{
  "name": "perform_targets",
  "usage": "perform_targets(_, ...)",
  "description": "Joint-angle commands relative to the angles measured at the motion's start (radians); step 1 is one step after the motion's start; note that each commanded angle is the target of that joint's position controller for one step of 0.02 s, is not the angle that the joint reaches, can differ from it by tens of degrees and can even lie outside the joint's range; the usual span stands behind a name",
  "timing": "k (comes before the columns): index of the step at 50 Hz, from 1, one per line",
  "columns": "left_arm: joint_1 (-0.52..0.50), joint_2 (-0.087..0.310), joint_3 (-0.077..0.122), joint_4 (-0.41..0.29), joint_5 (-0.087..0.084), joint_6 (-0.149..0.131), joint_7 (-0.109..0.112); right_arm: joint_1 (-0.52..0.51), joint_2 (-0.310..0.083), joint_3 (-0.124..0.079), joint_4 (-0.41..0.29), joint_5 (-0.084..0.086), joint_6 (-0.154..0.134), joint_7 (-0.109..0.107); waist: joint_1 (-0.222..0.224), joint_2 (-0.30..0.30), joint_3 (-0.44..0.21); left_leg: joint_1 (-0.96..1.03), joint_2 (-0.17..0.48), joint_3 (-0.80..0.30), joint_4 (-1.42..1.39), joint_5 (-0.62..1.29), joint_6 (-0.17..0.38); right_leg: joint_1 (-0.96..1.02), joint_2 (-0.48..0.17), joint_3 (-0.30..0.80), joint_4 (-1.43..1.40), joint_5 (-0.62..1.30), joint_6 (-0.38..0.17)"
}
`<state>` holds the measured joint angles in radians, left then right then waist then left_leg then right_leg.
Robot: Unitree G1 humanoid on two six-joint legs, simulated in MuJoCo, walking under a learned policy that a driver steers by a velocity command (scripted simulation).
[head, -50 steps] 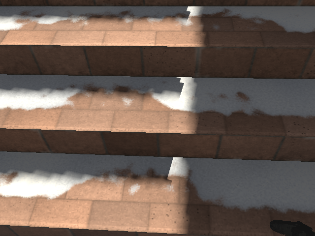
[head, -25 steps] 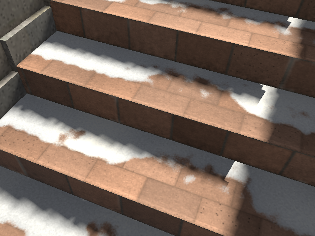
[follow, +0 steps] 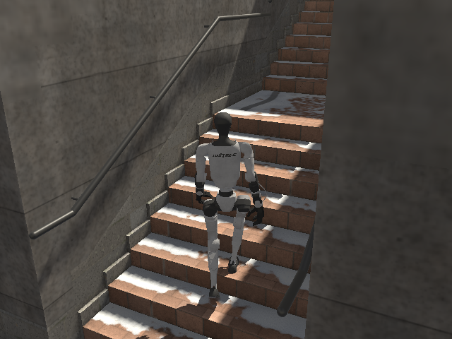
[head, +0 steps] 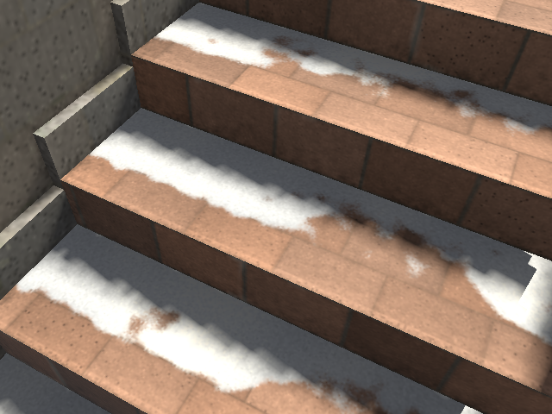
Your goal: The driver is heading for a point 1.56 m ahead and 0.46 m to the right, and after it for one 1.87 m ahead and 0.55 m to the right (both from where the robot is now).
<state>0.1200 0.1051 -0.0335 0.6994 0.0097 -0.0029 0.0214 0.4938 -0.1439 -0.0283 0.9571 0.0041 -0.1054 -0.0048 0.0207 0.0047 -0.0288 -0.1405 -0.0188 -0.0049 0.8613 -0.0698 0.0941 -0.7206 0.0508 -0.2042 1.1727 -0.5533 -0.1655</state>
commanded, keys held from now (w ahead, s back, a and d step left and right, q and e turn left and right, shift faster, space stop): w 0.08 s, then w+e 0.92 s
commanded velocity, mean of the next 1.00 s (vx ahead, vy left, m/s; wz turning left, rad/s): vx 0.49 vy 0.00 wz -0.40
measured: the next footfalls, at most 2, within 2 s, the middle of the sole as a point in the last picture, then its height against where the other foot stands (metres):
left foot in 0.44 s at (235, 376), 0.15 m higher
right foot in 0.96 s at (388, 257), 0.15 m higher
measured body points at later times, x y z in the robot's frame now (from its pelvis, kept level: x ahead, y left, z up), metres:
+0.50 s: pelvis +0.31 +0.03 +0.14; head +0.36 +0.01 +0.59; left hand +0.28 +0.27 +0.01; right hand +0.55 -0.16 +0.08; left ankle +0.45 +0.10 -0.48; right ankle +0.09 -0.05 -0.53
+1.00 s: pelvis +0.58 -0.08 +0.29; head +0.62 -0.08 +0.74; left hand +0.87 -0.03 +0.21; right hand +0.44 -0.27 +0.16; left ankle +0.48 +0.11 -0.40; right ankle +0.65 -0.17 -0.33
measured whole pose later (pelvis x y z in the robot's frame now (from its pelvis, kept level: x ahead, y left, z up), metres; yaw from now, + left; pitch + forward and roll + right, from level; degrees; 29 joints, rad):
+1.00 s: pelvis +0.58 -0.08 +0.29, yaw -28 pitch +3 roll -2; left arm 0.02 0.11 0.00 0.61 0.01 0.01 0.01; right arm 0.46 -0.14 -0.04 0.94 0.00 -0.11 0.00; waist -0.03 -0.01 0.01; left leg -0.13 0.18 0.20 0.78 -0.14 0.00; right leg -0.84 0.07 -0.17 1.22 -0.46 -0.18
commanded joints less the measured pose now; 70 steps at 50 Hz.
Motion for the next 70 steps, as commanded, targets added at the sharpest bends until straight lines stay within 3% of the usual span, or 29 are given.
perform_targets(1, 0.184, 0.188, 0.103, 0.098, 0.003, -0.022, 0.020, -0.128, -0.040, -0.028, -0.251, -0.070, -0.035, 0.069, -0.005, -0.068, -0.065, -0.661, -0.066, -0.147, 1.028, 0.016, 0.001, 0.491, -0.323, 1.084, -0.913, -0.331, -0.195)
perform_targets(4, 0.217, -0.002, 0.062, 0.226, 0.037, -0.070, 0.007, -0.232, 0.069, 0.016, -0.313, -0.045, 0.000, 0.035, -0.071, 0.070, 0.113, -0.855, -0.052, -0.154, 1.209, 0.020, 0.040, 0.278, -0.256, 0.629, -0.777, 0.003, -0.086)
perform_targets(7, 0.276, 0.049, 0.066, 0.296, 0.015, -0.103, -0.023, -0.301, 0.115, 0.053, -0.374, -0.043, 0.044, 0.018, -0.102, 0.012, 0.131, -1.058, -0.001, -0.107, 1.264, -0.134, 0.046, 0.337, -0.211, 0.444, -0.836, 0.199, -0.052)
perform_targets(9, 0.233, 0.078, 0.061, 0.266, 0.003, -0.121, -0.026, -0.411, 0.064, 0.057, -0.432, -0.048, 0.053, 0.018, -0.116, 0.039, 0.185, -0.994, 0.061, 0.000, 1.023, -0.115, 0.020, 0.192, -0.169, 0.368, -0.933, 0.204, -0.036)
perform_targets(13, 0.440, 0.141, 0.076, 0.299, -0.001, -0.140, -0.001, -0.531, 0.080, 0.060, -0.478, -0.054, 0.059, -0.002, -0.007, -0.065, 0.088, -1.241, 0.102, 0.074, 1.144, -0.196, 0.016, 0.559, -0.204, 0.443, -0.936, 0.455, -0.089)
perform_targets(17, 0.563, 0.131, 0.089, 0.300, 0.006, -0.088, 0.037, -0.801, 0.063, 0.088, -0.617, -0.055, 0.051, 0.036, 0.098, -0.033, 0.067, -1.201, 0.124, 0.155, 0.748, -0.358, -0.007, 0.756, -0.200, 0.452, -1.108, 0.617, -0.111)
perform_targets(19, 0.458, 0.108, 0.083, 0.248, -0.010, -0.079, 0.037, -0.760, 0.092, 0.089, -0.593, -0.015, 0.057, 0.051, 0.052, -0.018, 0.006, -0.639, 0.036, 0.252, 0.330, -0.348, 0.015, 0.545, -0.166, 0.357, -1.153, 1.029, -0.085)
perform_targets(21, 0.411, 0.271, 0.121, 0.203, -0.008, -0.125, 0.009, -0.367, -0.009, 0.019, -0.466, 0.018, 0.064, 0.020, -0.126, -0.189, -0.293, -0.213, -0.059, 0.188, 0.294, -0.337, 0.051, 0.667, -0.250, 0.356, -0.808, 1.868, -0.066)
perform_targets(22, 0.308, 0.342, 0.148, 0.178, -0.035, -0.158, -0.022, -0.199, -0.100, -0.016, -0.436, 0.009, 0.067, -0.002, -0.246, -0.208, -0.384, -0.069, -0.027, 0.107, 0.119, -0.272, 0.070, 0.686, -0.244, 0.341, -0.567, 1.860, -0.024)
perform_targets(23, 0.313, 0.275, 0.150, 0.138, -0.059, -0.185, -0.048, -0.158, -0.172, -0.046, -0.412, -0.037, 0.050, -0.023, -0.233, -0.095, -0.468, 0.126, 0.134, -0.211, -0.044, -0.480, 0.123, 0.450, -0.139, 0.347, -0.268, 1.568, 0.013)
perform_targets(24, 0.252, 0.187, 0.142, 0.045, -0.054, -0.190, -0.066, -0.106, -0.277, -0.083, -0.395, -0.062, 0.049, -0.026, -0.250, 0.253, -0.532, 0.252, 0.436, -0.792, -0.424, -0.471, 0.233, 0.170, 0.071, 0.329, 0.251, 0.557, 0.077)
perform_targets(25, 0.256, 0.157, 0.146, 0.041, 0.004, -0.188, -0.059, -0.246, -0.226, -0.081, -0.388, -0.039, 0.067, -0.026, -0.159, 0.191, -0.498, 0.154, 0.433, -0.941, -0.541, -0.528, 0.216, 0.060, 0.039, 0.428, 0.602, 0.438, 0.078)
perform_targets(26, 0.244, 0.087, 0.132, 0.005, 0.020, -0.173, -0.052, -0.347, -0.149, -0.064, -0.348, -0.025, 0.054, -0.018, -0.063, 0.088, -0.336, -0.006, 0.424, -0.777, -0.521, -0.674, 0.206, -0.016, -0.025, 0.357, 0.707, 0.524, 0.077)
perform_targets(28, 0.168, 0.021, 0.102, -0.035, 0.053, -0.147, -0.036, -0.284, -0.003, -0.025, -0.196, -0.024, 0.031, -0.020, -0.032, -0.054, -0.064, -0.199, 0.369, -0.477, -0.447, -0.525, 0.142, -0.163, -0.072, 0.298, 0.794, 0.492, 0.042)
perform_targets(31, 0.148, -0.081, 0.048, -0.067, 0.009, -0.090, -0.029, -0.143, 0.068, -0.007, -0.029, -0.061, -0.006, -0.010, 0.029, -0.032, 0.035, -0.196, 0.327, -0.197, -0.484, -0.197, 0.056, -0.354, -0.052, 0.363, 0.931, 0.408, 0.004)
perform_targets(38, -0.155, -0.011, 0.052, -0.184, 0.031, -0.024, 0.019, -0.113, -0.089, -0.025, 0.031, -0.051, -0.073, 0.023, 0.044, 0.019, 0.115, -0.091, 0.324, 0.091, -0.680, -0.130, 0.017, -0.653, -0.027, 0.312, 1.026, 0.243, 0.000)
perform_targets(43, -0.360, -0.025, 0.017, -0.274, 0.012, 0.004, -0.030, 0.008, -0.149, -0.038, 0.047, -0.030, -0.045, -0.028, -0.022, 0.056, 0.057, -0.013, 0.249, 0.264, -0.904, 0.032, 0.047, -0.350, -0.122, 0.045, 0.390, 0.202, 0.007)
perform_targets(44, -0.283, -0.021, 0.019, -0.233, 0.003, 0.006, -0.022, -0.073, -0.127, -0.026, 0.016, -0.008, -0.035, -0.034, 0.015, 0.056, 0.026, -0.061, 0.218, 0.348, -0.833, 0.576, 0.055, -0.091, -0.074, -0.041, 0.225, 0.153, -0.010)
perform_targets(45, -0.216, -0.013, 0.023, -0.205, -0.006, 0.006, -0.016, -0.031, -0.199, -0.039, -0.004, 0.008, -0.026, -0.048, 0.018, 0.093, -0.060, 0.010, 0.253, 0.333, -0.689, 1.110, 0.071, 0.058, -0.006, -0.095, 0.148, 0.097, -0.006)
perform_targets(47, 0.094, 0.064, 0.058, -0.123, -0.002, 0.008, -0.002, -0.031, -0.284, -0.063, -0.044, 0.024, -0.020, -0.039, 0.108, 0.238, -0.275, 0.246, 0.343, 0.292, -0.284, 1.558, 0.057, 0.251, 0.075, -0.036, -0.034, 0.058, -0.047)
perform_targets(48, 0.181, 0.131, 0.088, -0.108, 0.001, -0.004, -0.007, -0.053, -0.313, -0.075, -0.088, 0.032, -0.024, -0.012, 0.147, 0.247, -0.349, 0.191, 0.321, 0.275, -0.024, 1.314, 0.026, 0.422, 0.092, 0.104, -0.246, 0.068, -0.063)
perform_targets(50, 0.111, 0.333, 0.174, -0.119, 0.002, 0.021, 0.007, -0.227, -0.191, -0.069, -0.295, -0.027, -0.043, 0.055, 0.109, -0.132, -0.374, -0.543, -0.014, 0.022, 0.788, -0.109, -0.093, 0.648, -0.216, 1.166, -0.848, -0.317, -0.210)
perform_targets(51, 0.029, 0.329, 0.174, -0.121, 0.012, 0.016, 0.000, -0.225, -0.085, -0.055, -0.332, -0.047, -0.042, 0.054, 0.037, -0.089, -0.347, -0.664, 0.031, -0.115, 1.080, -0.035, -0.083, 0.625, -0.271, 1.151, -0.935, -0.282, -0.156)
perform_targets(54, 0.091, 0.141, 0.125, 0.075, 0.014, -0.052, -0.011, -0.266, 0.026, -0.005, -0.389, -0.056, -0.021, 0.015, -0.061, 0.070, 0.002, -0.852, 0.073, -0.065, 1.234, 0.021, -0.037, 0.306, -0.206, 0.763, -0.781, 0.084, -0.085)
perform_targets(58, 0.192, 0.078, 0.093, 0.188, 0.012, -0.093, -0.030, -0.283, 0.064, 0.040, -0.392, -0.048, 0.041, 0.001, -0.092, 0.014, 0.110, -0.998, 0.085, -0.048, 1.118, -0.075, -0.020, 0.256, -0.135, 0.459, -0.779, 0.309, -0.024)
perform_targets(61, 0.339, 0.137, 0.090, 0.250, 0.024, -0.128, -0.040, -0.486, 0.103, 0.063, -0.452, -0.034, 0.051, -0.024, -0.009, -0.079, 0.067, -1.265, 0.048, 0.058, 1.430, -0.213, -0.001, 0.448, -0.211, 0.517, -0.870, 0.447, -0.023)
perform_targets(65, 0.382, 0.148, 0.080, 0.292, -0.001, -0.128, -0.018, -0.715, 0.087, 0.095, -0.574, -0.034, 0.050, -0.018, 0.009, -0.035, 0.119, -1.265, 0.098, 0.094, 1.075, -0.291, 0.024, 0.445, -0.157, 0.445, -1.017, 0.235, 0.009)
perform_targets(67, 0.430, 0.179, 0.089, 0.294, -0.016, -0.107, 0.027, -0.746, 0.079, 0.101, -0.598, -0.041, 0.079, 0.000, 0.042, -0.052, 0.018, -1.011, 0.098, 0.151, 0.813, -0.278, 0.023, 0.532, -0.184, 0.416, -1.194, 0.550, -0.047)
perform_targets(70, 0.340, 0.230, 0.099, 0.216, -0.029, -0.114, 0.039, -0.440, 0.032, 0.069, -0.455, -0.005, 0.078, -0.003, -0.104, -0.115, -0.222, -0.364, -0.018, 0.227, 0.444, -0.264, 0.064, 0.563, -0.218, 0.261, -0.951, 1.830, -0.056)
Velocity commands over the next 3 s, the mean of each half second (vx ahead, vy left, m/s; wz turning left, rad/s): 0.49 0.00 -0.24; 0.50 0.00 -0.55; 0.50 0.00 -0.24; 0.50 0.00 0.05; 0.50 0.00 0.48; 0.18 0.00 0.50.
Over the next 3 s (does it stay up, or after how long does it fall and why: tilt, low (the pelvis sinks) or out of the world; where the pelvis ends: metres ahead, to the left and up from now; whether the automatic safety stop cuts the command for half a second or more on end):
stays up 1.57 -0.52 0.87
